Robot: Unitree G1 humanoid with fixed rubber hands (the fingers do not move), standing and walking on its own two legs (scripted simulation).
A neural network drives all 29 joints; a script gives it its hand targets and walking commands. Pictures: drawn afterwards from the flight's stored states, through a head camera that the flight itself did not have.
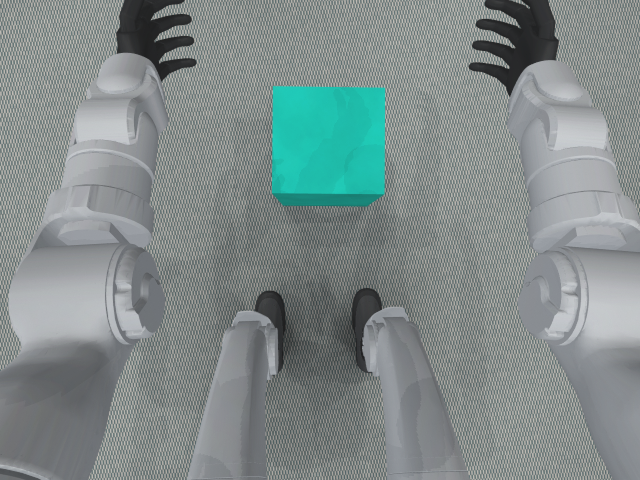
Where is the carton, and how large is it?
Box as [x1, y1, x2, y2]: [272, 86, 384, 205]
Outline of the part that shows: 273,86 272,193 283,205 367,205 384,193 384,88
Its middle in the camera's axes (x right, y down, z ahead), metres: +0.01 -0.18 +0.84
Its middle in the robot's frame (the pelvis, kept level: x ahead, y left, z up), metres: +0.55 -0.02 -0.53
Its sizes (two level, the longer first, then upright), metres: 0.210 0.200 0.250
